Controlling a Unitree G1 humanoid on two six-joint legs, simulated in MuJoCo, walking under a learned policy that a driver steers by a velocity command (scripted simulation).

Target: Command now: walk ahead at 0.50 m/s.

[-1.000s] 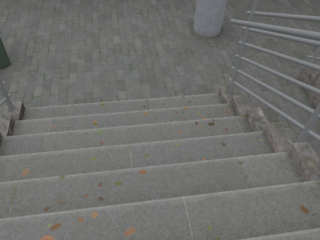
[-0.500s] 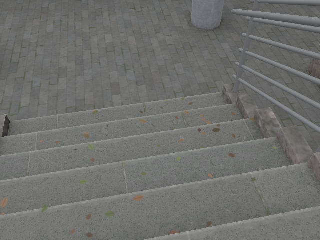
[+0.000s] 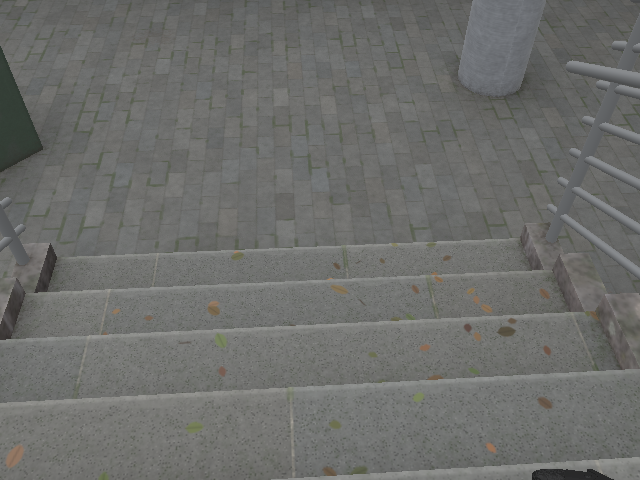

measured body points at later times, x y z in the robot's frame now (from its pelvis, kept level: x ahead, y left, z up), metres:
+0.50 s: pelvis +0.26 +0.01 -0.10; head +0.26 +0.03 +0.35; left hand +0.46 +0.24 -0.19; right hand +0.19 -0.23 -0.24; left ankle +0.09 +0.11 -0.78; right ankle +0.45 -0.14 -0.80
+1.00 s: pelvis +0.54 -0.02 -0.23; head +0.55 -0.03 +0.22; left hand +0.46 +0.21 -0.37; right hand +0.72 -0.26 -0.34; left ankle +0.73 +0.18 -0.90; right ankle +0.45 -0.11 -0.94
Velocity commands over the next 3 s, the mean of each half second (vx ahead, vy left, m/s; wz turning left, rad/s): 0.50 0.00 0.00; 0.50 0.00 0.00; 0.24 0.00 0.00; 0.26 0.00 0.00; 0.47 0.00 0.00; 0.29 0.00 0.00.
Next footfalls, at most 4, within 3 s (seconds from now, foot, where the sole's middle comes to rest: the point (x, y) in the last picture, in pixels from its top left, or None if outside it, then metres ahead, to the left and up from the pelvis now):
0.60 right None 0.49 -0.11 -0.98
1.18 left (312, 429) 0.80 0.13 -1.14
1.56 right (400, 419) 0.86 -0.11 -1.14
2.32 left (311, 352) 1.15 0.17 -1.31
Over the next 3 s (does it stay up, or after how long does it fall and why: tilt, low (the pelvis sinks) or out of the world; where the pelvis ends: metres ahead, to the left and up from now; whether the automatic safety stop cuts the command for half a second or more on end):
stays up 1.36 0.05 -0.71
